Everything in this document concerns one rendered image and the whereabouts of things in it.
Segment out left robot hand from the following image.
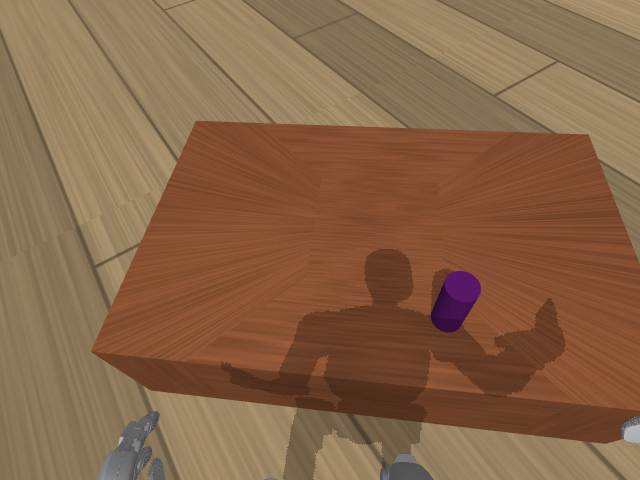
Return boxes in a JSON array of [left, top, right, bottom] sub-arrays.
[[97, 411, 166, 480]]

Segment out can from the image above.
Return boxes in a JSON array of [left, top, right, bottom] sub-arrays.
[[431, 271, 481, 333]]

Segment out right robot hand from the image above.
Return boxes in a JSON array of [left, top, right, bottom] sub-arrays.
[[621, 415, 640, 443]]

